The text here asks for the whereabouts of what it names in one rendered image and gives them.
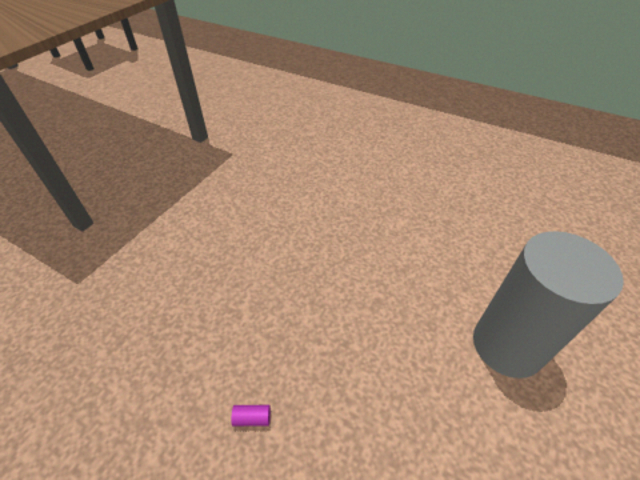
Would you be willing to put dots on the table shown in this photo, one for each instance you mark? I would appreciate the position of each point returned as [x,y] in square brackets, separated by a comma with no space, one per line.
[31,27]

